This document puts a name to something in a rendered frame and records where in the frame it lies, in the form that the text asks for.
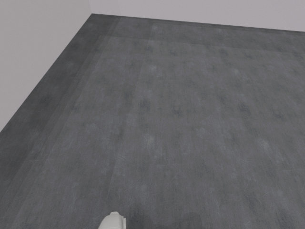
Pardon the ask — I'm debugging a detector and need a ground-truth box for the left robot thigh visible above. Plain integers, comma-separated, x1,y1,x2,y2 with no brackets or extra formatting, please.
98,214,126,229

